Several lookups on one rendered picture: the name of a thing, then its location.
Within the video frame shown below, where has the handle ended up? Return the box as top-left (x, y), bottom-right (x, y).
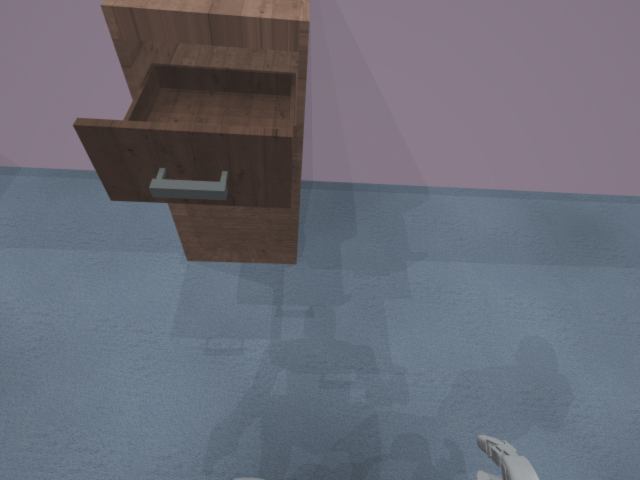
top-left (149, 168), bottom-right (228, 200)

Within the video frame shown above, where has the right robot hand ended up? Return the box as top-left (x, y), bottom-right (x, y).
top-left (476, 435), bottom-right (539, 480)

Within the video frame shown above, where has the cabinet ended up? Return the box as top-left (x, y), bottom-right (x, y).
top-left (100, 0), bottom-right (310, 264)

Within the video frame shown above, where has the drawer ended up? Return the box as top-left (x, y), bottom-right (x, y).
top-left (73, 63), bottom-right (296, 208)

